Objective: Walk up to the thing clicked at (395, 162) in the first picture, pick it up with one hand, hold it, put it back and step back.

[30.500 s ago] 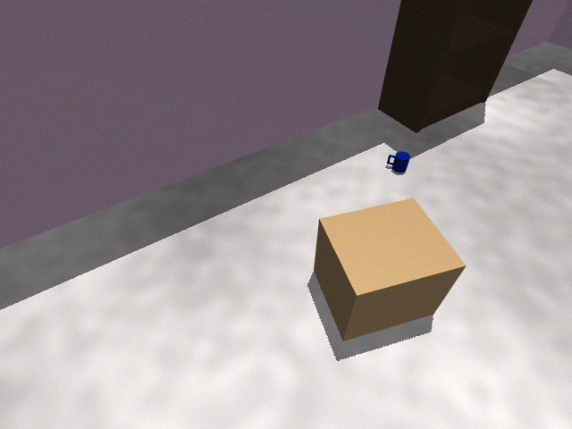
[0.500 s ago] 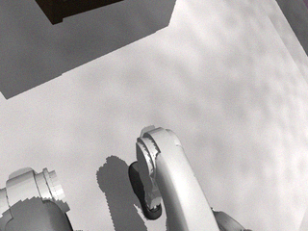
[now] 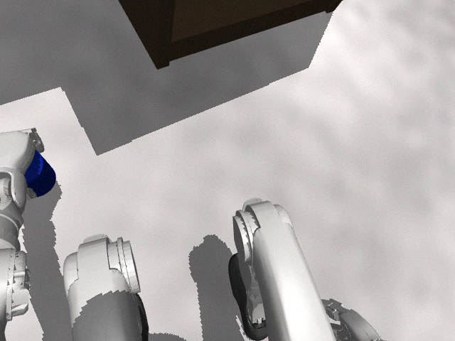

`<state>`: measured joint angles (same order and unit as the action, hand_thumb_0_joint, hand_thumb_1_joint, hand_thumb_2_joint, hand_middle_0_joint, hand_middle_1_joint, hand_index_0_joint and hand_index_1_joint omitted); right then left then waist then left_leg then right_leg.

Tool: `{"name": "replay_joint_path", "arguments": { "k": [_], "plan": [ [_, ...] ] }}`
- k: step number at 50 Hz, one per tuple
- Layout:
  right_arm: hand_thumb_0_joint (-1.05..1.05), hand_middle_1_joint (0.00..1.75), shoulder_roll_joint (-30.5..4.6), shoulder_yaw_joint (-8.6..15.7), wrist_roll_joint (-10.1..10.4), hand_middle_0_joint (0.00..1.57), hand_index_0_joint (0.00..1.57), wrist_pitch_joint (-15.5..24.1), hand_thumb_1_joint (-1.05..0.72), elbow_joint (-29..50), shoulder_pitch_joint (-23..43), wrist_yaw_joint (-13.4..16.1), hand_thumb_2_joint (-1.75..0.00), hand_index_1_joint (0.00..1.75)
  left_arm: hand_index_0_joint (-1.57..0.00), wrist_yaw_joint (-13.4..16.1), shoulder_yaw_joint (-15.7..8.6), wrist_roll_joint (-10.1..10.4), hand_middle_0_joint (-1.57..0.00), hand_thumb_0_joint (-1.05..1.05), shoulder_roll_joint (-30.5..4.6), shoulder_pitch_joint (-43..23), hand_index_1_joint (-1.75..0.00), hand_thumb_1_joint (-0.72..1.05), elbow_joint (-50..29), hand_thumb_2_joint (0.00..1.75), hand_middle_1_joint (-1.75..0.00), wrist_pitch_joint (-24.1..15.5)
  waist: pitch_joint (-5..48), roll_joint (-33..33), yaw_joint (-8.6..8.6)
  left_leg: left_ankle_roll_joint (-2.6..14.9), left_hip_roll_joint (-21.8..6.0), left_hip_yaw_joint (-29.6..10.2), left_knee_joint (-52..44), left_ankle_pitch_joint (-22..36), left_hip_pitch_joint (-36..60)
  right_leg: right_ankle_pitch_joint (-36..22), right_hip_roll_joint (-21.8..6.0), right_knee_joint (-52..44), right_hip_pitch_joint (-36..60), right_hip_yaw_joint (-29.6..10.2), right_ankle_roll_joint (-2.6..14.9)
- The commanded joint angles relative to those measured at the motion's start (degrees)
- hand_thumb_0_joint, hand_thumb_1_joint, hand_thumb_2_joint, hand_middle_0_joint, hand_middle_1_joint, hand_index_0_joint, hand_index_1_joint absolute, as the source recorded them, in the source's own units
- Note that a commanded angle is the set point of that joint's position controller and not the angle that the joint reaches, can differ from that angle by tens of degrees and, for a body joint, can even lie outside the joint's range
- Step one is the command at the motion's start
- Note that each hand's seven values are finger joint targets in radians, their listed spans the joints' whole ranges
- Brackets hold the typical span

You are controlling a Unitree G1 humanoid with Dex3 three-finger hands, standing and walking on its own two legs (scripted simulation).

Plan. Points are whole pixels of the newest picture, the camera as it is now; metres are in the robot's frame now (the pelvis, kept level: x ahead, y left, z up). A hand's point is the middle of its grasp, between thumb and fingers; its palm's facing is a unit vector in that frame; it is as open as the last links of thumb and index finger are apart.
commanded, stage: settle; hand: left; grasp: from above
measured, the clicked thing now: (16, 169) +0.47 +0.31 -0.21
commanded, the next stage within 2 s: lift in 0.18 s
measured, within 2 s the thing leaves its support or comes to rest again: neither
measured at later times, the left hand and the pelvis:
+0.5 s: hand (4, 168) +0.44 +0.29 -0.12, palm faces -0.43 -0.08 -0.90, open 10.1 cm; pelvis -0.01 +0.00 +0.03, yaw +2 degrees
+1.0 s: hand out of the picture +0.37 +0.29 +0.02, palm faces -0.43 -0.11 -0.90, open 10.0 cm; pelvis -0.01 +0.00 +0.13, yaw +5 degrees
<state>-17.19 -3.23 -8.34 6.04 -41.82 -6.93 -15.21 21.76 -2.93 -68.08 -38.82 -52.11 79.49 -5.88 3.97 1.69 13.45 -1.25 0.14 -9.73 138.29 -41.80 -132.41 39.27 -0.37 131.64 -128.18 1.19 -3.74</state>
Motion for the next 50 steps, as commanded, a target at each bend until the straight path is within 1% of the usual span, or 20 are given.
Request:
{"name": "replay_joint_path", "arguments": {
  "k": [1,5,7,9,14,15,16,19,23,31,34,36,41,43,44,45,46,47,49,50],
  "plan": [
    [0.0,0.3,-14.9,5.3,0.6,0.2,0.2,-1.0,-0.92,0.3,-14.3,2.1,-0.91,0.3,-0.98,-1.2,-0.9,1.2,-0.96,0.0,-12.6,-20.7,-0.91,0.6,-9.8,0.93,-0.92,-2.1,36.9,11.8,3.01,2.5,1.1,6.6,-15.4,13.7,28.3,-14.8,1.9,-14.0,21.5,7.5,5.51],
    [0.0,0.3,-14.6,5.1,0.6,0.2,0.2,-1.7,-0.92,1.6,-13.9,3.8,-0.91,0.3,-1.0,-2.7,-1.8,-0.2,-0.98,0.0,-15.1,-21.6,-0.89,0.61,-10.4,0.91,-0.9,-4.3,36.0,12.2,2.37,2.23,1.5,7.6,-15.5,12.8,28.1,-13.1,1.7,-14.8,22.5,6.9,5.83],
    [0.0,0.3,-13.7,4.9,0.7,0.2,0.2,-2.2,-0.92,1.9,-12.9,4.6,-0.91,0.3,-1.0,-2.4,-2.6,-0.2,-0.99,0.0,-17.0,-22.8,-0.9,0.6,-13.7,0.94,-0.9,-5.4,39.5,13.7,0.89,2.22,1.5,8.4,-15.8,12.2,29.4,-12.4,1.8,-15.1,24.0,6.1,5.73],
    [0.0,0.3,-13.5,5.0,0.6,0.2,0.2,-2.6,-0.92,2.2,-12.9,5.2,-0.91,0.3,-1.0,-1.8,-3.5,-0.7,-0.98,0.0,-18.5,-23.3,-0.88,0.61,-15.8,0.91,-0.9,-6.1,41.0,15.4,0.54,1.98,1.4,8.8,-16.1,12.7,30.1,-12.4,1.8,-15.1,24.9,5.6,5.9],
    [0.0,0.3,-13.5,6.2,1.2,0.2,0.2,-3.5,-0.94,2.7,-12.7,6.7,-0.92,0.3,-1.02,0.1,-4.6,-1.9,-1.0,0.0,-19.1,-22.8,-0.86,0.6,-18.4,0.88,-0.88,-5.9,41.9,19.5,-0.07,1.43,1.4,8.7,-19.0,11.3,33.9,-11.0,1.2,-15.1,21.1,6.3,6.43],
    [0.0,0.3,-13.3,6.3,1.3,0.2,0.2,-3.7,-0.89,2.8,-12.8,6.9,-0.89,0.3,-0.94,0.3,-4.1,-1.5,-0.92,0.0,-18.3,-23.2,-0.78,0.52,-19.3,0.89,-0.8,-5.7,43.5,19.6,-0.11,1.51,1.3,8.8,-19.3,11.3,34.9,-11.3,1.3,-15.4,21.8,6.2,6.41],
    [0.0,0.3,-13.3,6.4,1.6,0.2,0.2,-3.7,-0.94,2.4,-13.3,7.1,-0.91,0.3,-0.98,0.5,-4.7,-1.6,-0.96,0.0,-18.8,-22.3,-0.83,0.55,-18.7,0.87,-0.84,-5.1,44.2,19.8,-0.47,1.57,1.4,8.8,-20.0,11.8,35.2,-11.9,1.1,-15.3,22.1,6.2,6.3],
    [0.0,0.3,-13.1,6.9,2.2,0.2,0.2,-4.1,-0.92,2.7,-13.9,7.6,-0.91,0.3,-1.0,0.0,-4.6,0.1,-0.98,0.0,-18.6,-21.2,-0.85,0.62,-19.3,0.91,-0.87,-3.0,47.2,18.4,-1.36,2.06,1.2,9.1,-21.2,12.1,36.2,-12.4,1.2,-17.0,24.3,5.6,6.16],
    [0.0,0.3,-12.7,7.1,3.2,0.2,0.2,-4.6,-0.92,2.1,-14.7,8.4,-0.91,0.3,-1.01,-3.0,-2.4,1.7,-1.0,0.0,-16.0,-19.6,-0.84,0.63,-18.3,0.93,-0.86,-0.3,44.4,17.5,-1.1,2.2,1.1,8.8,-23.2,12.1,36.9,-12.4,1.3,-18.6,24.6,5.8,6.22],
    [0.0,0.3,-12.2,7.7,5.4,0.2,0.2,-6.6,-0.92,4.5,-15.1,9.7,-0.91,0.3,-1.01,-10.3,-1.6,4.5,-1.0,0.0,-13.9,-11.3,-0.85,0.62,-25.6,0.94,-0.86,0.8,43.4,13.7,-3.34,2.45,1.2,7.8,-28.6,13.0,39.5,-13.0,0.8,-22.8,28.3,5.0,5.79],
    [0.0,0.3,-11.6,7.9,5.8,0.2,0.2,-6.9,-0.92,5.7,-14.8,9.9,-0.91,0.3,-1.0,-12.2,-0.5,5.9,-0.99,0.0,-11.9,-10.6,-0.88,0.62,-31.7,0.95,-0.89,0.3,44.9,14.1,-3.74,2.22,0.8,7.1,-30.7,14.6,42.8,-13.9,0.8,-24.1,29.8,5.0,5.76],
    [0.0,0.3,-11.6,8.4,6.3,0.2,0.2,-7.2,-0.92,6.7,-14.4,10.3,-0.91,0.3,-0.99,-12.6,-1.7,6.3,-0.98,0.0,-13.6,-8.8,-0.87,0.61,-36.2,0.95,-0.89,0.0,47.1,13.5,-5.06,2.38,0.9,7.4,-31.9,14.6,44.3,-13.7,0.8,-25.9,32.0,4.4,5.74],
    [0.0,0.3,-10.8,9.0,6.9,0.2,0.2,-7.5,-0.92,8.0,-13.1,11.1,-0.91,0.3,-1.01,-13.2,-1.1,8.0,-0.99,0.0,-10.7,-4.2,-0.86,0.63,-43.8,0.94,-0.88,-0.1,44.5,13.8,-5.3,1.86,0.4,6.0,-37.8,12.7,49.5,-12.5,0.2,-29.5,33.7,4.2,5.44],
    [0.0,0.3,-10.7,9.6,7.2,0.2,0.2,-7.7,-0.91,8.7,-12.1,11.7,-0.91,0.3,-1.03,-12.9,-1.7,8.3,-1.01,0.0,-12.2,-5.0,-0.88,0.66,-49.3,0.96,-0.9,0.3,48.2,15.0,-5.98,1.79,0.3,6.1,-39.8,12.0,53.6,-12.3,0.4,-31.1,36.0,3.9,5.43],
    [0.0,0.3,-10.5,9.6,7.4,0.2,0.2,-7.8,-0.92,9.0,-11.7,11.9,-0.91,0.3,-1.02,-12.7,-2.1,8.4,-1.0,0.0,-12.0,-1.9,-0.88,0.66,-48.1,0.95,-0.9,0.9,46.4,14.9,-5.97,1.74,0.4,6.0,-41.0,11.2,53.8,-11.8,0.3,-32.0,36.9,3.8,5.34],
    [0.0,0.3,-10.5,9.9,7.4,0.2,0.2,-7.8,-0.91,9.0,-11.4,12.2,-0.91,0.3,-1.02,-12.7,-1.6,8.8,-1.01,0.0,-10.2,0.4,-0.86,0.66,-47.6,0.95,-0.88,1.5,44.6,12.6,-5.82,1.76,0.2,5.5,-42.4,10.5,54.7,-11.4,0.1,-33.4,37.1,3.8,5.09],
    [0.0,0.3,-9.7,9.7,7.6,0.2,0.2,-7.8,-0.91,9.0,-11.2,12.5,-0.91,0.3,-1.02,-12.6,-0.3,8.9,-1.01,0.0,-9.2,-2.2,-0.86,0.65,-51.5,0.95,-0.88,1.6,45.2,14.2,-5.24,1.68,0.2,6.4,-43.1,10.9,55.6,-11.6,0.4,-34.6,38.7,3.6,5.22],
    [0.0,0.3,-9.8,9.8,7.8,0.2,0.2,-7.9,-0.91,9.2,-11.0,12.9,-0.91,0.3,-1.01,-12.3,-1.7,8.8,-1.0,0.0,-11.4,-2.7,-0.87,0.65,-52.8,0.97,-0.89,2.1,46.9,14.2,-6.08,1.7,0.3,6.5,-44.1,10.9,57.8,-11.5,0.3,-35.9,40.6,3.3,5.21],
    [0.0,0.3,-9.0,9.6,8.0,0.2,0.2,-7.9,-0.91,8.9,-10.1,13.5,-0.9,0.3,-1.01,-12.6,0.1,9.5,-1.0,0.0,-8.1,2.1,-0.87,0.65,-51.3,0.96,-0.88,3.3,43.3,12.9,-6.04,1.74,0.2,6.9,-46.3,10.9,58.9,-11.2,0.4,-38.8,42.4,3.1,4.95],
    [0.0,0.3,-9.0,9.6,8.1,0.2,0.2,-7.9,-0.91,9.0,-9.9,13.8,-0.9,0.3,-1.01,-12.6,0.0,9.9,-1.0,0.0,-8.5,0.5,-0.87,0.65,-53.8,0.96,-0.88,3.7,45.0,12.3,-6.21,1.74,0.2,6.9,-47.4,11.3,61.1,-11.5,0.5,-40.3,44.8,2.9,4.98]
  ]
}}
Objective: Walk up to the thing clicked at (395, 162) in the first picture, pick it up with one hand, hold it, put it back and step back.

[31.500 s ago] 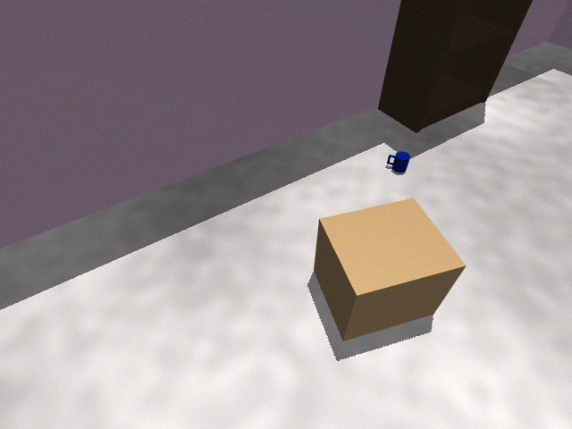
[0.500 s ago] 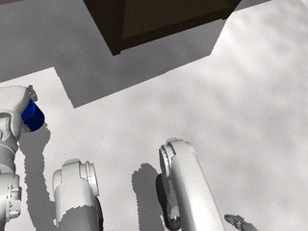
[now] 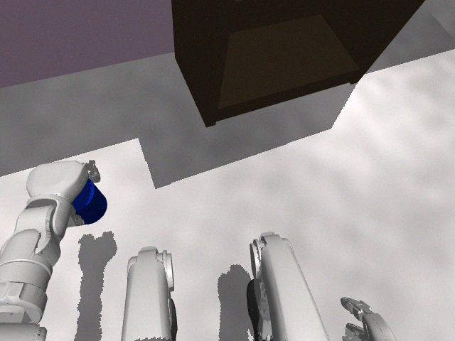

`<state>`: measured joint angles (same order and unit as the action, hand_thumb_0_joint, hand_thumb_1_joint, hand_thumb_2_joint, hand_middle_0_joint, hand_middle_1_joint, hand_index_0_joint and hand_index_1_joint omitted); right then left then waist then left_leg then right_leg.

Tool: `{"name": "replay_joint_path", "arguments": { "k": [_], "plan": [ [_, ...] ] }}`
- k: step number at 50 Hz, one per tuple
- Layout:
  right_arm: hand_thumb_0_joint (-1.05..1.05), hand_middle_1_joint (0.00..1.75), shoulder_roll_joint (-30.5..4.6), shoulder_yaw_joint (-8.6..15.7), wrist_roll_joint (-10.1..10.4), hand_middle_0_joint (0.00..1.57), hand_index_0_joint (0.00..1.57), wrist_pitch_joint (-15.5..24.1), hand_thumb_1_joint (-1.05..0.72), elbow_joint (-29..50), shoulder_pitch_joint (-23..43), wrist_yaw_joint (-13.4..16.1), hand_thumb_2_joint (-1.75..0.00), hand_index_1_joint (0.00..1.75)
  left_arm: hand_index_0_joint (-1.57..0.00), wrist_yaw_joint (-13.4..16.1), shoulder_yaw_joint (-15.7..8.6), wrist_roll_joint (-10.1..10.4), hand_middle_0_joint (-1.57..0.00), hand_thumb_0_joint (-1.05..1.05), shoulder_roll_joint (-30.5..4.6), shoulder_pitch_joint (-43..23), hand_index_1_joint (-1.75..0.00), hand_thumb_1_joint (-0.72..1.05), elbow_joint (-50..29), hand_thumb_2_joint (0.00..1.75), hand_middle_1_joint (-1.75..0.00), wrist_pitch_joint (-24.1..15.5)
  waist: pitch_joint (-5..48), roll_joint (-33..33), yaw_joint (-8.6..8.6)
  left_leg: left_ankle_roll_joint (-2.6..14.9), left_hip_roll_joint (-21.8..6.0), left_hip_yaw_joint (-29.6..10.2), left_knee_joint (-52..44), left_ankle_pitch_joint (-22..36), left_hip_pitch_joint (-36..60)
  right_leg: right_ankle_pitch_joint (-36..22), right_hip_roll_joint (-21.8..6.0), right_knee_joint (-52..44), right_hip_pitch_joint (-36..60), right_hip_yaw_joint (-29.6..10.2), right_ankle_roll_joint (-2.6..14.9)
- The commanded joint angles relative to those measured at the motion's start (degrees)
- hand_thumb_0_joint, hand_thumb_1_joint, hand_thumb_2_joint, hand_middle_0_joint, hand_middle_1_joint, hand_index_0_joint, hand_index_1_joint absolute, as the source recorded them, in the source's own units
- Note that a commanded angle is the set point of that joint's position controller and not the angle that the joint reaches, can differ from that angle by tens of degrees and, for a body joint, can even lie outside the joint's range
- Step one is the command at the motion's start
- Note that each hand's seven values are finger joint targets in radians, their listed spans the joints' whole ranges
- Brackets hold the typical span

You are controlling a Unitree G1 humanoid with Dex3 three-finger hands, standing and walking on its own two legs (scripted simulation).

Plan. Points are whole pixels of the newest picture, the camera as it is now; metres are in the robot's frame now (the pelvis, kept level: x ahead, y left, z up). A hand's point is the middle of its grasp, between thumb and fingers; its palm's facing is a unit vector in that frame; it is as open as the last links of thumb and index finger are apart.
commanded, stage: lift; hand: left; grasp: from above
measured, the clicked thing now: (73, 196) +0.43 +0.27 -0.15
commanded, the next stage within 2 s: hold in 0.96 s
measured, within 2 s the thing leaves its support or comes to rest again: neither
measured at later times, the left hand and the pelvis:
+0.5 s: hand (25, 191) +0.36 +0.23 +0.09, palm faces -0.47 -0.10 -0.88, open 10.0 cm; pelvis +0.03 -0.01 +0.17, yaw +1 degrees
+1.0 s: hand out of the picture +0.37 +0.23 +0.17, palm faces -0.47 -0.11 -0.88, open 10.1 cm; pelvis +0.07 +0.00 +0.26, yaw +1 degrees
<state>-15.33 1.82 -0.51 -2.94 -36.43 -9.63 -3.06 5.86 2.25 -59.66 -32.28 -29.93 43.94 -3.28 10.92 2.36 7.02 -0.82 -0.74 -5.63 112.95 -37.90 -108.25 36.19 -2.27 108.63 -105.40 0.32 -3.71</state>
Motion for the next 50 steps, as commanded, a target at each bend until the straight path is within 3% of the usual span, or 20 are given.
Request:
{"name": "replay_joint_path", "arguments": {
  "k": [1,3,4,8,9,11,15,19,20,22,23,24,25,26,28,32,34,36,44,50],
  "plan": [
    [0.0,0.3,-10.8,4.3,0.4,0.2,0.2,1.0,-0.91,3.0,-6.6,2.0,-0.9,0.3,-1.01,3.2,-5.2,1.2,-1.0,0.0,-14.8,-18.5,-0.87,0.65,-14.4,0.98,-0.89,2.0,35.6,10.6,0.08,1.27,0.9,2.6,-23.5,7.5,37.8,-8.5,2.4,-18.5,22.7,3.7,4.83],
    [0.0,0.3,-10.3,4.3,0.8,0.2,0.2,1.1,-0.91,2.8,-6.5,2.5,-0.9,0.3,-1.0,2.5,-3.2,1.5,-0.99,0.0,-12.0,-18.2,-0.86,0.64,-16.8,0.96,-0.88,2.7,35.3,11.6,-0.08,1.14,0.9,2.7,-26.0,10.0,41.2,-9.9,2.4,-20.3,24.7,3.6,4.87],
    [0.0,0.3,-10.2,4.2,0.9,0.2,0.2,1.1,-0.91,2.7,-6.0,2.8,-0.9,0.3,-1.0,2.3,-3.5,1.6,-0.98,0.0,-12.5,-16.8,-0.88,0.64,-16.3,0.96,-0.89,3.3,34.8,11.2,-0.78,1.05,0.7,2.4,-27.5,10.0,42.5,-9.8,2.5,-21.5,26.0,3.6,4.86],
    [0.0,0.3,-9.5,3.7,1.5,0.2,0.2,1.1,-0.91,2.4,-4.4,3.7,-0.9,0.3,-1.02,1.3,-2.2,3.1,-1.01,0.0,-9.7,-12.1,-0.83,0.65,-15.5,0.95,-0.83,4.9,28.4,8.6,-0.68,1.01,0.4,2.7,-33.0,8.7,45.1,-9.3,2.5,-27.1,31.1,3.1,4.61],
    [0.0,0.3,-8.9,3.7,1.7,0.2,0.2,1.1,-0.91,2.8,-4.2,4.0,-0.9,0.3,-1.02,0.9,-1.1,3.1,-1.01,0.0,-9.2,-13.6,-0.83,0.65,-18.8,0.95,-0.83,4.8,30.0,8.6,-0.71,1.09,0.5,3.2,-34.0,9.3,47.2,-9.7,2.8,-28.9,33.8,2.8,4.74],
    [0.0,0.3,-8.6,3.4,2.1,0.2,0.2,1.3,-0.91,2.7,-3.8,4.6,-0.9,0.3,-0.99,0.5,-1.7,3.4,-0.98,0.0,-10.3,-10.4,-0.84,0.62,-19.1,0.94,-0.84,4.9,28.0,7.6,-1.64,1.16,0.6,3.4,-36.8,9.1,48.5,-9.5,2.9,-32.1,37.8,2.3,4.57],
    [0.0,0.3,-7.7,2.8,2.4,0.2,0.2,2.0,-0.91,2.1,-3.4,5.8,-0.9,0.3,-0.99,0.2,-1.5,3.7,-0.99,0.0,-9.4,-8.4,-0.82,0.6,-15.7,0.92,-0.82,4.3,20.7,3.2,-1.29,1.46,0.5,3.6,-41.7,7.6,50.3,-8.1,3.0,-38.6,43.1,1.1,4.38],
    [0.0,0.3,-7.2,2.8,2.6,0.2,0.2,3.1,-0.91,1.9,-3.9,6.4,-0.9,0.3,-0.97,0.9,-0.5,4.1,-0.97,0.0,-7.6,-7.8,-0.81,0.59,-16.8,0.91,-0.82,3.4,21.3,1.9,-2.03,1.63,0.7,4.4,-45.4,11.0,55.0,-10.6,3.1,-44.0,50.3,0.1,4.44],
    [0.0,0.3,-7.1,2.7,2.6,0.2,0.2,3.3,-0.91,1.7,-4.0,6.5,-0.9,0.3,-0.97,1.2,0.1,3.8,-0.96,0.0,-6.4,-6.2,-0.82,0.59,-13.7,0.91,-0.83,3.6,19.2,1.5,-1.71,1.52,0.6,4.3,-46.8,10.7,55.8,-10.5,3.1,-45.1,50.7,0.1,4.37],
    [0.0,0.3,-7.2,2.8,2.4,0.2,0.2,3.7,-0.91,1.0,-4.2,6.6,-0.9,0.3,-0.96,2.1,-0.8,3.6,-0.96,0.0,-6.7,-5.9,-0.82,0.58,-12.6,0.91,-0.83,3.4,18.0,1.9,-2.37,1.35,0.4,4.1,-49.3,11.1,58.4,-11.0,3.0,-47.2,52.8,0.1,4.33],
    [0.0,0.3,-7.0,2.9,2.4,0.2,0.2,4.0,-0.91,1.1,-4.2,6.6,-0.9,0.3,-0.97,2.5,0.6,3.4,-0.97,0.0,-5.3,-5.9,-0.83,0.6,-12.9,0.91,-0.84,3.4,17.4,2.6,-2.27,1.22,0.4,4.0,-50.8,11.0,59.5,-10.9,3.0,-48.2,53.4,0.2,4.31],
    [0.0,0.3,-6.9,2.9,2.5,0.2,0.2,4.0,-0.91,1.0,-4.6,6.7,-0.9,0.3,-0.97,3.0,0.5,3.1,-0.96,0.0,-5.5,-7.6,-0.83,0.59,-15.2,0.93,-0.83,3.3,18.9,3.4,-2.53,1.19,0.7,4.6,-51.6,12.5,61.3,-12.2,3.1,-49.6,55.4,-0.1,4.5],
    [0.0,0.3,-7.1,2.9,2.6,0.2,0.2,4.1,-0.91,0.5,-4.8,6.7,-0.9,0.3,-0.96,3.4,0.1,2.6,-0.95,0.0,-5.8,-5.2,-0.84,0.58,-12.6,0.93,-0.84,3.7,18.2,2.7,-2.76,1.05,0.7,4.4,-52.7,13.4,62.6,-12.9,3.2,-50.4,56.4,0.1,4.41],
    [0.0,0.3,-7.1,2.9,2.5,0.2,0.2,4.1,-0.9,0.4,-5.0,6.7,-0.9,0.3,-0.96,3.7,1.0,2.4,-0.96,0.0,-4.9,-4.8,-0.83,0.59,-12.3,0.92,-0.83,3.7,17.6,2.4,-2.85,1.06,0.8,4.9,-53.5,14.6,63.7,-14.0,3.2,-51.7,57.5,0.1,4.4],
    [0.0,0.3,-7.3,3.0,2.3,0.2,0.2,4.4,-0.9,-0.2,-5.3,6.8,-0.9,0.3,-0.97,4.6,0.7,2.2,-0.97,0.0,-5.6,-7.4,-0.84,0.6,-13.3,0.95,-0.84,3.9,18.6,3.6,-2.73,0.9,0.6,5.0,-55.5,17.1,67.3,-16.5,3.4,-53.2,60.0,0.4,4.27],
    [0.0,0.3,-7.0,2.9,2.3,0.2,0.2,4.5,-0.9,-0.9,-5.9,6.9,-0.9,0.3,-0.98,6.0,1.5,2.6,-0.99,0.0,-4.3,-7.7,-0.85,0.61,-12.5,0.99,-0.85,5.0,16.7,2.7,-2.69,0.96,1.0,5.3,-59.1,19.6,71.2,-19.2,3.2,-57.3,64.3,0.1,4.02],
    [0.0,0.3,-7.3,2.9,2.2,0.2,0.2,4.4,-0.9,-0.9,-5.9,6.9,-0.9,0.3,-0.97,6.4,0.9,2.6,-0.97,0.0,-5.6,-8.2,-0.86,0.59,-11.7,1.0,-0.85,5.4,16.0,2.9,-2.97,0.84,1.0,5.5,-61.3,21.3,73.8,-20.7,3.2,-59.2,66.7,0.3,3.87],
    [0.0,0.3,-7.0,2.9,2.3,0.2,0.2,4.4,-0.9,-1.2,-6.2,6.7,-0.9,0.3,-0.97,6.3,2.4,2.5,-0.97,0.0,-3.5,-8.2,-0.84,0.58,-10.7,1.0,-0.84,5.7,14.7,2.0,-2.8,0.92,1.0,5.7,-62.5,22.9,75.0,-22.4,3.2,-60.9,68.6,0.1,3.72],
    [0.0,0.3,-6.8,3.2,2.4,0.2,0.2,4.1,-0.9,-0.6,-5.4,5.9,-0.9,0.3,-0.96,4.9,3.2,3.1,-0.97,0.0,-1.7,-4.3,-0.85,0.58,-6.5,1.03,-0.84,6.2,10.9,1.7,-4.0,0.47,1.0,5.6,-69.2,26.1,80.8,-24.5,3.2,-66.9,74.2,0.2,3.67],
    [0.0,0.3,-7.0,3.5,2.6,0.2,0.2,4.0,-0.9,-0.5,-5.6,5.8,-0.9,0.3,-0.96,3.5,3.7,2.8,-0.96,0.0,-1.6,-6.4,-0.89,0.57,-8.1,1.04,-0.88,5.1,11.0,1.2,-3.86,0.24,0.8,5.9,-72.2,31.3,85.6,-28.7,3.5,-69.0,77.2,0.7,3.83]
  ]
}}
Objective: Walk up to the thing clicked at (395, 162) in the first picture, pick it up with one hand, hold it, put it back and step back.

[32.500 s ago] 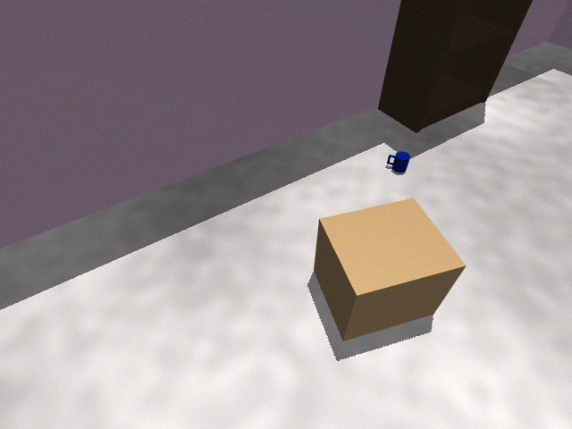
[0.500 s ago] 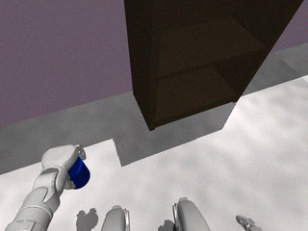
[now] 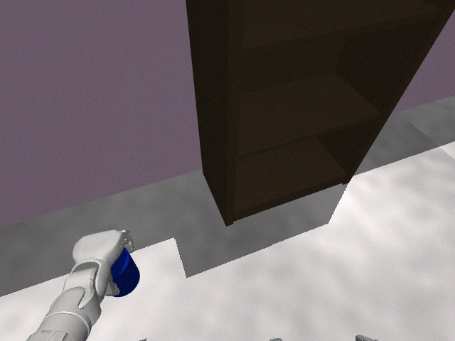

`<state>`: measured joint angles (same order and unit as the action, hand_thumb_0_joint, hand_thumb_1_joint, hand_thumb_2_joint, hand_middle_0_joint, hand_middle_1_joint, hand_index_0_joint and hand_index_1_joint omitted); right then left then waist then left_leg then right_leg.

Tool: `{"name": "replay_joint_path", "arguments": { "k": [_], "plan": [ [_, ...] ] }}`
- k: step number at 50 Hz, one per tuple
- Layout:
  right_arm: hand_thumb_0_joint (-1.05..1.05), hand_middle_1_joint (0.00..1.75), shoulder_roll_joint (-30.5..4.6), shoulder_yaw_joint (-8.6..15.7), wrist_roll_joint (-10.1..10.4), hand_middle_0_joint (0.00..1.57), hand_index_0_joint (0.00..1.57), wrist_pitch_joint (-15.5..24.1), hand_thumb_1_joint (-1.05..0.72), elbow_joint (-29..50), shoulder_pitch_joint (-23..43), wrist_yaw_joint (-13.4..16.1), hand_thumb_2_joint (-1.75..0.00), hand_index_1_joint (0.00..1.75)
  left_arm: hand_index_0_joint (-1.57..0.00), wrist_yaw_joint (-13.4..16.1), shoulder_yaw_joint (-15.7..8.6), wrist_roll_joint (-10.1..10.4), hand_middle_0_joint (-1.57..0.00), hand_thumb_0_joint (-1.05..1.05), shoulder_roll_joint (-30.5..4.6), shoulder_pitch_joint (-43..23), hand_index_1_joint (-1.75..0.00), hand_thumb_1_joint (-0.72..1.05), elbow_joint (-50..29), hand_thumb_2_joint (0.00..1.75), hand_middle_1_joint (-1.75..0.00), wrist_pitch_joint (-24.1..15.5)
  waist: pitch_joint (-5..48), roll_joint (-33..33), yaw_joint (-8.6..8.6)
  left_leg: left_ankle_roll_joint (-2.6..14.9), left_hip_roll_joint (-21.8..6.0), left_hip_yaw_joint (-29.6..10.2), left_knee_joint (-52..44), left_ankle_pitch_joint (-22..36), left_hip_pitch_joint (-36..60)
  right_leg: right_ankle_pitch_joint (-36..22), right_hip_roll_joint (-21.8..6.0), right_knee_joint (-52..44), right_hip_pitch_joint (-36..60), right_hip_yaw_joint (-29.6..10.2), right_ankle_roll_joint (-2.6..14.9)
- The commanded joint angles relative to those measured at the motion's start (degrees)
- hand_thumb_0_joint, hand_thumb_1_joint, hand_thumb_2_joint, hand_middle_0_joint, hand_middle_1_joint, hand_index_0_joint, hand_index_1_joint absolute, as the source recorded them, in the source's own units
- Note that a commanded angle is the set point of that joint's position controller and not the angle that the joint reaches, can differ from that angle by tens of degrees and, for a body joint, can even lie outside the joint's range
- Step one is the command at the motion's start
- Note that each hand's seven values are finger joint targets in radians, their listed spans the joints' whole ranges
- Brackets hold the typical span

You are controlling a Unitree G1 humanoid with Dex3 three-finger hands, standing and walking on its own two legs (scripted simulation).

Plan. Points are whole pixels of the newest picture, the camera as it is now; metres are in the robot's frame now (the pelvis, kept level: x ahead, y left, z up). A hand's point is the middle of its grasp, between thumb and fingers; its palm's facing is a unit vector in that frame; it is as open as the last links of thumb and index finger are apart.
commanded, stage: hold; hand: left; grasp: from above
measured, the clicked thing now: (110, 267) +0.33 +0.24 -0.13
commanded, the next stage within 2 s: crouch in 1.96 s
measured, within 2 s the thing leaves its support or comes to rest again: neither
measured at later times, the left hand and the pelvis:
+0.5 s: hand (103, 258) +0.32 +0.22 -0.04, palm faces -0.47 -0.07 -0.88, open 10.1 cm; pelvis +0.01 +0.00 +0.02, yaw +0 degrees
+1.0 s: hand (102, 266) +0.29 +0.21 -0.02, palm faces -0.47 -0.06 -0.88, open 10.1 cm; pelvis +0.00 -0.01 +0.03, yaw -1 degrees
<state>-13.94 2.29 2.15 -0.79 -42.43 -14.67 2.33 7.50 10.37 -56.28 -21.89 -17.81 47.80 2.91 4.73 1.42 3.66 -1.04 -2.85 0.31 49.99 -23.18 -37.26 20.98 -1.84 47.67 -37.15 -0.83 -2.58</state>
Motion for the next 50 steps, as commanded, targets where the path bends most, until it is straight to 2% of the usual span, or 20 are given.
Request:
{"name": "replay_joint_path", "arguments": {
  "k": [1,5,8,11,14,19,23,26,31,32,35,36,37,40,45,47,50],
  "plan": [
    [0.0,0.3,-8.5,3.2,-0.1,0.2,0.2,1.8,-0.9,5.6,-0.4,0.4,-0.9,0.3,-0.96,1.9,-4.5,-0.7,-0.97,0.0,-12.1,-18.7,-0.9,0.59,-13.0,1.05,-0.89,-1.4,17.1,2.5,-0.79,0.46,2.9,0.2,-9.7,16.6,15.3,-13.6,3.0,-8.8,9.2,1.7,2.71],
    [0.0,0.3,-8.7,3.3,-0.2,0.2,0.2,1.8,-0.9,5.4,-0.3,0.3,-0.9,0.3,-0.96,2.4,-5.0,-0.8,-0.96,0.0,-12.4,-20.2,-0.87,0.59,-14.6,1.02,-0.87,-1.9,17.7,2.7,-0.33,0.2,2.9,0.2,-11.2,18.6,18.0,-15.1,3.1,-9.9,11.0,2.0,2.73],
    [0.0,0.3,-9.0,3.6,-0.3,0.2,0.2,1.8,-0.89,5.0,-0.2,0.4,-0.9,0.3,-0.94,2.4,-5.4,-1.8,-0.94,0.0,-13.5,-21.2,-0.85,0.56,-15.9,1.01,-0.85,-2.3,18.7,4.0,-0.48,-0.17,2.6,0.3,-11.9,21.7,21.1,-16.8,3.3,-10.4,11.6,2.2,2.88],
    [0.0,0.3,-9.0,3.6,-0.2,0.2,0.2,1.6,-0.89,5.1,0.1,0.3,-0.9,0.3,-0.95,2.2,-5.2,-2.1,-0.95,0.0,-13.1,-19.7,-0.84,0.56,-14.7,1.02,-0.84,-2.0,17.6,2.7,-0.56,0.06,3.0,0.7,-12.4,23.3,21.4,-18.9,3.0,-11.5,13.3,1.8,2.68],
    [0.0,0.3,-9.0,3.7,-0.2,0.2,0.2,1.4,-0.89,5.2,0.5,0.1,-0.9,0.3,-0.95,1.6,-5.1,-1.7,-0.94,0.0,-13.0,-20.6,-0.86,0.57,-14.4,1.03,-0.86,-2.0,16.9,2.0,-0.83,0.31,3.3,1.0,-13.2,22.7,21.2,-19.2,2.9,-12.9,15.3,1.5,2.46],
    [0.0,0.3,-8.9,3.9,-0.1,0.2,0.2,1.0,-0.89,6.1,1.1,-0.2,-0.9,0.3,-0.95,-0.8,-4.4,-1.4,-0.94,0.0,-11.9,-17.5,-0.83,0.57,-12.3,0.99,-0.84,-2.0,14.2,1.4,-1.37,0.38,3.2,1.3,-15.0,22.6,21.2,-18.8,3.1,-13.9,15.8,1.7,2.64],
    [0.0,0.3,-9.0,3.9,0.0,0.2,0.2,0.6,-0.9,7.7,2.1,-0.3,-0.9,0.3,-0.94,-2.7,-4.9,-1.5,-0.94,0.0,-12.8,-17.2,-0.86,0.56,-15.6,1.01,-0.86,-2.7,15.3,1.7,-2.18,0.48,3.4,1.5,-15.7,22.8,22.2,-18.9,3.0,-14.7,17.7,1.4,2.66],
    [0.0,0.3,-8.9,3.6,0.0,0.2,0.2,0.3,-0.9,8.3,2.7,-0.3,-0.9,0.3,-0.97,-2.8,-4.7,-1.5,-0.97,0.0,-12.6,-17.6,-0.84,0.58,-16.4,1.01,-0.84,-2.7,14.2,1.8,-2.23,0.53,3.3,1.4,-16.6,22.2,22.3,-18.3,3.1,-15.4,17.8,1.6,2.67],
    [0.0,0.3,-9.0,3.5,0.1,0.2,0.2,0.3,-0.9,8.9,3.2,-0.2,-0.9,0.3,-0.95,-2.2,-5.8,-1.7,-0.94,0.0,-14.1,-19.9,-0.85,0.57,-18.9,0.98,-0.85,-2.8,13.2,2.1,-2.27,0.74,3.3,1.6,-18.0,19.1,22.3,-15.8,3.1,-16.6,17.8,1.2,2.63],
    [0.0,0.3,-9.0,3.5,0.1,0.2,0.2,0.2,-0.9,8.9,3.3,-0.2,-0.9,0.3,-0.95,-2.1,-5.9,-1.8,-0.94,0.0,-13.7,-18.4,-0.84,0.56,-17.6,1.0,-0.84,-2.6,12.8,1.7,-1.94,0.79,3.4,1.9,-18.0,18.9,22.8,-15.8,3.0,-16.7,17.6,1.1,2.64],
    [0.0,0.3,-9.2,3.5,0.2,0.2,0.2,0.2,-0.9,8.9,3.5,-0.2,-0.9,0.3,-0.93,-2.5,-6.0,-2.0,-0.92,0.0,-14.2,-19.4,-0.85,0.54,-19.2,0.99,-0.85,-2.8,13.8,1.0,-2.22,1.07,3.5,1.9,-18.2,19.2,23.2,-16.1,2.9,-17.1,18.9,1.0,2.45],
    [0.0,0.3,-8.7,3.3,0.2,0.2,0.2,0.2,-0.9,9.0,3.9,-0.2,-0.9,0.3,-0.93,-2.7,-5.3,-1.7,-0.93,0.0,-13.3,-18.8,-0.86,0.53,-19.1,1.01,-0.86,-2.7,13.7,1.1,-2.45,1.05,3.5,1.7,-18.4,19.0,23.3,-15.9,2.9,-17.2,19.2,1.0,2.42],
    [0.0,0.3,-8.8,3.4,0.2,0.2,0.2,0.2,-0.9,9.2,4.3,-0.2,-0.9,0.3,-0.93,-2.7,-5.8,-1.7,-0.93,0.0,-13.9,-19.6,-0.87,0.54,-20.2,1.02,-0.87,-2.7,13.9,1.7,-2.74,1.08,3.7,2.0,-18.7,18.5,23.4,-15.5,2.8,-17.8,19.3,0.8,2.43],
    [0.0,0.3,-8.9,3.3,0.3,0.2,0.2,0.3,-0.9,9.0,4.5,-0.1,-0.9,0.3,-0.93,-3.2,-5.3,-1.0,-0.93,0.0,-12.9,-18.3,-0.87,0.55,-18.8,1.0,-0.87,-2.6,12.8,1.2,-2.24,0.93,3.3,1.7,-19.3,17.6,24.1,-14.3,3.0,-18.2,19.0,0.9,2.43],
    [0.0,0.3,-8.7,3.0,0.3,0.2,0.2,0.5,-0.9,9.5,5.7,0.0,-0.9,0.3,-0.93,-4.0,-5.0,-1.0,-0.92,0.0,-12.8,-17.6,-0.88,0.54,-19.3,0.99,-0.88,-2.7,10.9,1.0,-2.76,0.91,3.3,1.7,-20.7,15.1,23.8,-11.8,2.9,-19.4,18.9,1.2,2.55],
    [0.0,0.3,-8.7,3.0,0.4,0.2,0.2,0.5,-0.9,9.7,5.9,0.1,-0.9,0.3,-0.93,-4.3,-5.3,-0.9,-0.91,0.0,-13.3,-19.2,-0.88,0.55,-22.0,0.98,-0.89,-2.8,12.5,1.9,-2.86,0.93,3.3,1.7,-20.8,15.5,24.9,-12.2,2.9,-19.3,19.2,1.0,2.57],
    [0.0,0.3,-8.3,2.6,0.5,0.2,0.2,0.6,-0.91,9.6,6.5,0.1,-0.9,0.3,-0.92,-4.4,-5.7,-0.9,-0.91,0.0,-13.5,-18.1,-0.88,0.53,-20.9,1.0,-0.89,-2.5,12.2,1.0,-3.02,1.02,3.4,1.6,-21.0,16.4,24.9,-12.9,2.9,-19.5,20.0,0.9,2.45]
  ]
}}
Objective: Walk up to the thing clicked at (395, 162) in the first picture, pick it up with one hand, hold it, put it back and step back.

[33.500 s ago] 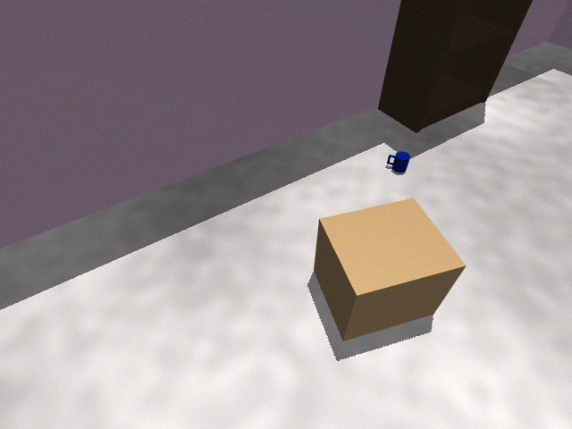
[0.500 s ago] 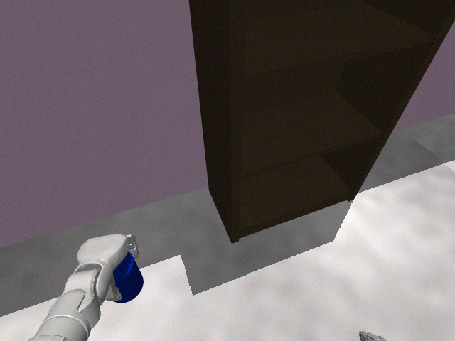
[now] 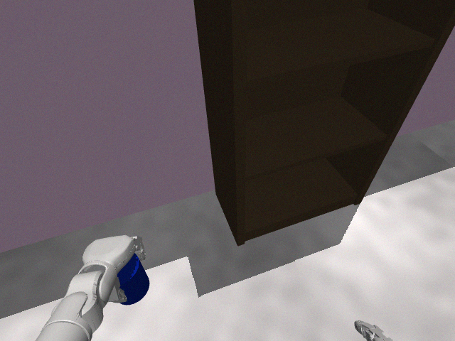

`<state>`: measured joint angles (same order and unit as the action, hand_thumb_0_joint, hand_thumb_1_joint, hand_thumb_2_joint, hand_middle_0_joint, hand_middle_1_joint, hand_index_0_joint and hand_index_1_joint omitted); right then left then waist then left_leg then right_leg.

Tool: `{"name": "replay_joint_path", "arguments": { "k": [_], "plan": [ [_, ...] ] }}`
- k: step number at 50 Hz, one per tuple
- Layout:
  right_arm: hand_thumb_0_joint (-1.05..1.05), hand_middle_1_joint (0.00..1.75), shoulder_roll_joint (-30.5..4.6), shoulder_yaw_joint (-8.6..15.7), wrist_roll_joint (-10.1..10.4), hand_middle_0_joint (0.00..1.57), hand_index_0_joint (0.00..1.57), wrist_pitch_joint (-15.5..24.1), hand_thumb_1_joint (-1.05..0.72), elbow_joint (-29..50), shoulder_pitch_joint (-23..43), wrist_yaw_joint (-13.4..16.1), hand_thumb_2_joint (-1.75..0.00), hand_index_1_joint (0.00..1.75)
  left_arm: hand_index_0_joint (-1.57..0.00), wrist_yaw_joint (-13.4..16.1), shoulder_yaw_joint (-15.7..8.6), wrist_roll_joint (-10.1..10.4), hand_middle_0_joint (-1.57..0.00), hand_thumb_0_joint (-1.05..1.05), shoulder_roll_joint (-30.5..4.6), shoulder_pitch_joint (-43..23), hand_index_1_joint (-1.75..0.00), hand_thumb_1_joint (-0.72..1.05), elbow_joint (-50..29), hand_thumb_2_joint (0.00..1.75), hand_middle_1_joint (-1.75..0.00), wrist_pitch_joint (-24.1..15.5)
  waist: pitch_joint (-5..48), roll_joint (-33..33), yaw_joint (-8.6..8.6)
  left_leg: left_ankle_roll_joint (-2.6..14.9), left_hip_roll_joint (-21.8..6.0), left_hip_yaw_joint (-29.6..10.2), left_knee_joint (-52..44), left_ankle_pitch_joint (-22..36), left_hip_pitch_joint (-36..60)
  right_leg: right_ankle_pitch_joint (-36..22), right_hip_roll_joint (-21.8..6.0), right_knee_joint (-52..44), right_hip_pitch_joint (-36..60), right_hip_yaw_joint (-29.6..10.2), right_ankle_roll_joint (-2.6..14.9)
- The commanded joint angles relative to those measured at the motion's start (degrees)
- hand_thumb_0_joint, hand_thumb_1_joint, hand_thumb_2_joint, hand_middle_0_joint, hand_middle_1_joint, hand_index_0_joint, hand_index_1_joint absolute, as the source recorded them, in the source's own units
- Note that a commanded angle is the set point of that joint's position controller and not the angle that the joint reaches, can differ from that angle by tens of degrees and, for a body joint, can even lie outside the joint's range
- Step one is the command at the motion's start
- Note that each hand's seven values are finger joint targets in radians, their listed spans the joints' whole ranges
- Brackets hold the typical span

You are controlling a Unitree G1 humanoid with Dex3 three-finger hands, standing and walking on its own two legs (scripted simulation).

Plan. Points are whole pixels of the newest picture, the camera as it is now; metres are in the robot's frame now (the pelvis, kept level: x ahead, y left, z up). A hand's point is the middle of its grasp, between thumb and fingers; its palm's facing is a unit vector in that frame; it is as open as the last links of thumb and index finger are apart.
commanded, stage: hold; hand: left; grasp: from above
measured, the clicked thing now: (120, 273) +0.31 +0.24 -0.09
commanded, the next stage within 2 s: crouch in 0.96 s
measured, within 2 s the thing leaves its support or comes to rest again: neither
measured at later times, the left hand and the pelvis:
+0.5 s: hand (115, 273) +0.29 +0.22 -0.03, palm faces -0.45 -0.07 -0.89, open 10.1 cm; pelvis +0.00 +0.00 +0.00, yaw +0 degrees
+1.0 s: hand (115, 269) +0.30 +0.22 -0.03, palm faces -0.46 -0.07 -0.89, open 10.2 cm; pelvis +0.01 +0.00 +0.01, yaw +0 degrees
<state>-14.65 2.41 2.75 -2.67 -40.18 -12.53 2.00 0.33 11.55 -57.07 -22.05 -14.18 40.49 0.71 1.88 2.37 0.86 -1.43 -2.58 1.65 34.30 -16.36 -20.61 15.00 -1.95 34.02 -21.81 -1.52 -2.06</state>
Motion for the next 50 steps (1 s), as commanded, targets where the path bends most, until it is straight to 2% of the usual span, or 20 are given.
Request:
{"name": "replay_joint_path", "arguments": {
  "k": [1,8,9,12,15,16,21,22,25,26,28,30,31,33,34,37,41,43,46,50],
  "plan": [
    [0.0,0.3,-7.6,2.6,-0.1,0.2,0.2,2.5,-0.91,7.5,4.4,0.5,-0.9,0.3,-0.93,2.6,-6.6,-0.3,-0.92,0.0,-13.3,-21.6,-0.88,0.55,-13.9,1.0,-0.88,-0.3,14.6,0.0,-0.31,1.56,3.3,0.7,-5.3,9.9,8.1,-7.6,2.8,-6.1,4.8,1.5,1.91],
    [0.0,0.3,-7.6,2.3,0.0,0.2,0.2,2.6,-0.91,7.8,5.4,0.8,-0.9,0.3,-0.92,1.5,-7.1,0.2,-0.9,0.0,-14.0,-22.1,-0.9,0.54,-15.2,1.01,-0.92,-1.0,14.4,0.2,-0.48,1.61,3.1,0.6,-6.4,9.0,9.3,-6.4,2.9,-7.0,5.0,1.8,1.96],
    [0.0,0.3,-7.4,2.1,0.0,0.2,0.2,2.6,-0.91,7.9,5.7,0.8,-0.9,0.3,-0.91,1.4,-6.3,0.2,-0.9,0.0,-13.1,-21.5,-0.9,0.52,-14.7,1.0,-0.91,-0.9,13.4,-0.2,-0.29,1.58,3.1,0.4,-6.6,8.4,9.2,-5.6,2.8,-7.3,4.8,1.8,1.96],
    [0.0,0.3,-7.5,2.1,0.0,0.2,0.2,2.7,-0.91,8.0,5.8,1.0,-0.9,0.3,-0.9,1.3,-7.6,0.0,-0.89,0.0,-14.5,-21.8,-0.88,0.51,-16.2,0.98,-0.9,-1.0,13.9,-0.1,-0.43,1.81,3.4,0.8,-6.8,8.0,9.4,-5.5,2.6,-7.8,5.4,1.5,1.86],
    [0.0,0.3,-7.3,1.9,0.1,0.2,0.2,2.8,-0.91,8.0,6.4,1.1,-0.9,0.3,-0.9,0.9,-7.0,0.1,-0.88,0.0,-14.1,-22.4,-0.89,0.51,-16.2,0.99,-0.91,-1.1,13.6,0.9,-0.6,1.54,3.2,0.5,-7.2,8.2,9.8,-5.4,2.8,-7.8,5.3,1.7,2.01],
    [0.0,0.3,-7.3,2.0,0.1,0.2,0.2,2.7,-0.91,8.0,6.1,1.1,-0.9,0.3,-0.89,0.8,-7.9,0.0,-0.88,0.0,-14.8,-21.5,-0.89,0.5,-16.6,0.99,-0.9,-1.0,14.0,0.9,-0.98,1.59,3.1,0.6,-7.2,9.0,10.0,-6.2,2.9,-7.7,6.0,1.6,2.02],
    [0.0,0.3,-7.1,1.8,0.2,0.2,0.2,2.8,-0.91,8.3,6.8,1.2,-0.9,0.3,-0.91,0.5,-6.8,0.4,-0.89,0.0,-13.6,-21.4,-0.91,0.52,-17.0,1.0,-0.92,-0.6,12.9,-0.6,-0.59,1.74,3.2,0.5,-7.7,8.6,10.0,-5.7,2.8,-8.6,6.3,1.7,1.89],
    [0.0,0.3,-7.0,1.7,0.3,0.2,0.2,2.8,-0.91,8.5,7.2,1.2,-0.9,0.3,-0.91,0.2,-6.9,0.6,-0.89,0.0,-13.7,-21.7,-0.9,0.52,-18.4,1.0,-0.91,-0.6,13.5,0.2,-1.37,1.61,3.2,0.6,-8.1,8.5,10.2,-5.5,2.8,-8.6,6.7,1.7,2.05],
    [0.0,0.3,-7.1,1.7,0.4,0.2,0.2,2.8,-0.91,8.6,7.3,1.2,-0.9,0.3,-0.9,-0.7,-6.4,0.7,-0.88,0.0,-12.7,-18.5,-0.9,0.51,-16.5,0.98,-0.92,-0.3,12.0,-1.5,-1.02,1.76,3.2,0.7,-8.2,8.8,9.9,-5.8,2.8,-8.9,6.8,1.7,1.9],
    [0.0,0.3,-7.0,1.7,0.3,0.2,0.2,2.7,-0.91,8.5,7.4,1.3,-0.9,0.3,-0.89,-0.9,-7.0,0.5,-0.87,0.0,-13.6,-19.4,-0.89,0.5,-17.8,0.97,-0.91,-0.4,12.7,-0.5,-1.14,1.78,3.4,0.8,-8.1,9.4,10.2,-6.4,2.7,-8.9,6.8,1.6,1.92],
    [0.0,0.3,-7.0,1.7,0.3,0.2,0.2,2.6,-0.91,8.3,7.1,1.4,-0.9,0.3,-0.89,-1.2,-6.2,0.7,-0.88,0.0,-13.3,-21.2,-0.89,0.5,-18.1,0.98,-0.91,-0.6,13.6,-1.5,-0.59,1.87,3.2,0.5,-7.9,10.6,11.2,-7.7,2.8,-8.7,7.1,1.7,1.79],
    [0.0,0.3,-7.0,1.6,0.3,0.2,0.2,2.6,-0.91,8.1,7.0,1.5,-0.9,0.3,-0.88,-1.2,-7.3,0.3,-0.86,0.0,-14.6,-22.3,-0.9,0.48,-18.6,0.99,-0.91,-0.8,14.6,-0.5,-0.59,1.88,3.4,0.7,-7.7,11.7,11.7,-8.9,2.6,-8.6,7.3,1.4,1.79],
    [0.0,0.3,-6.9,1.6,0.4,0.2,0.2,2.6,-0.91,8.1,6.9,1.5,-0.9,0.3,-0.88,-1.1,-7.5,0.4,-0.87,0.0,-14.6,-21.8,-0.89,0.48,-18.9,0.99,-0.9,-0.9,14.9,0.3,-1.39,1.61,3.3,0.6,-8.0,12.1,11.8,-8.9,2.8,-8.4,7.9,1.7,2.04],
    [0.0,0.3,-6.8,1.6,0.3,0.2,0.2,2.6,-0.91,8.0,6.8,1.6,-0.9,0.3,-0.89,-0.8,-7.4,0.5,-0.87,0.0,-14.2,-22.6,-0.9,0.51,-19.7,0.98,-0.92,-1.2,15.1,0.7,-0.9,1.71,3.3,0.7,-8.0,12.0,12.1,-9.1,2.9,-8.5,7.7,1.7,2.02],
    [0.0,0.3,-6.8,1.5,0.3,0.2,0.2,2.6,-0.91,8.0,7.0,1.5,-0.9,0.3,-0.89,-0.6,-6.3,0.4,-0.88,0.0,-13.1,-21.4,-0.9,0.5,-17.6,0.99,-0.91,-1.0,14.3,-0.1,-0.77,1.57,3.1,0.5,-8.2,12.3,12.1,-9.1,3.0,-8.4,7.5,2.0,2.13],
    [0.0,0.3,-7.1,1.8,0.3,0.2,0.2,2.4,-0.91,7.9,7.0,1.5,-0.9,0.3,-0.88,0.2,-8.5,0.0,-0.86,0.0,-14.6,-19.6,-0.9,0.48,-17.2,0.98,-0.91,-0.9,13.9,-0.1,-1.39,1.51,3.1,0.6,-8.3,12.5,11.8,-9.1,3.0,-8.6,7.8,2.1,2.16],
    [0.0,0.3,-6.9,2.0,0.2,0.2,0.2,2.2,-0.91,7.6,6.8,1.4,-0.9,0.3,-0.9,0.5,-7.0,-0.8,-0.89,0.0,-13.9,-22.0,-0.89,0.5,-16.7,0.99,-0.91,-0.7,13.9,0.1,-0.78,1.49,3.0,0.4,-8.0,14.1,12.3,-10.8,3.0,-8.5,7.8,2.3,2.14],
    [0.0,0.3,-7.0,2.0,0.2,0.2,0.2,2.2,-0.91,7.6,6.5,1.3,-0.9,0.3,-0.88,0.7,-8.3,-0.3,-0.86,0.0,-14.8,-21.6,-0.92,0.49,-17.8,1.0,-0.94,-0.7,15.5,1.2,-1.43,1.51,3.3,0.8,-7.9,14.2,12.7,-11.0,2.8,-8.5,8.6,1.9,2.06],
    [0.0,0.3,-7.0,2.1,0.3,0.2,0.2,2.1,-0.91,7.8,6.7,1.3,-0.9,0.3,-0.89,0.3,-6.0,0.1,-0.87,0.0,-12.2,-21.2,-0.92,0.5,-17.1,1.01,-0.94,-0.5,14.5,-0.7,-0.54,1.7,3.2,0.8,-7.9,14.1,12.8,-11.1,2.8,-8.9,8.1,2.0,1.89],
    [0.0,0.3,-6.8,2.1,0.2,0.2,0.2,1.9,-0.91,8.2,7.0,1.2,-0.9,0.3,-0.89,-0.3,-7.1,0.1,-0.88,0.0,-13.4,-19.1,-0.92,0.49,-18.0,1.03,-0.93,-0.6,14.3,0.0,-1.45,1.57,3.2,0.5,-8.2,14.7,12.4,-11.4,2.7,-9.0,9.1,2.2,2.13]
  ]
}}
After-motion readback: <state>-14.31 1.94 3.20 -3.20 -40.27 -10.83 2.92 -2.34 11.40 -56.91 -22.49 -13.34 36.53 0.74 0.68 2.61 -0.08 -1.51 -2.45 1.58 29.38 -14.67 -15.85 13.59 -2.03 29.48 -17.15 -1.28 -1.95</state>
